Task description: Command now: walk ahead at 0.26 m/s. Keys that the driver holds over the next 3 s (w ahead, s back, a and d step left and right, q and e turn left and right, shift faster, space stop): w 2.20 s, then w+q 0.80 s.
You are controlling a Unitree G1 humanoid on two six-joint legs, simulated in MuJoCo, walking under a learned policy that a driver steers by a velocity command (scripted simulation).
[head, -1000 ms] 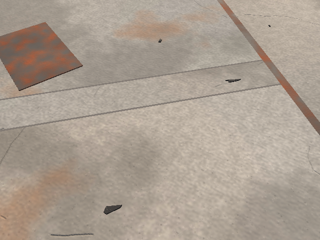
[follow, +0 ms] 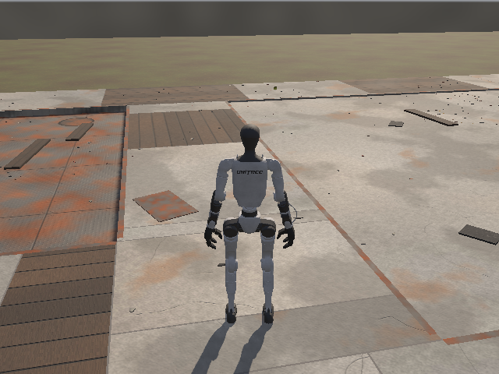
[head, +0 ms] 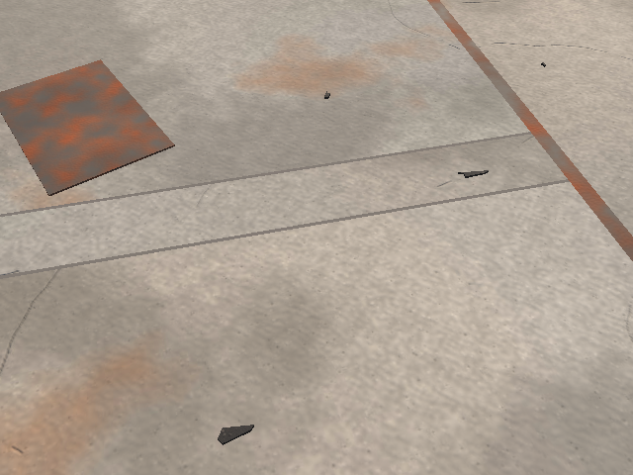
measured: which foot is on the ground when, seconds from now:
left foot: down 0.00-0.08, up 0.10-0.52, down 0.54-1.00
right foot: down 0.00-0.54, up 0.56-1.00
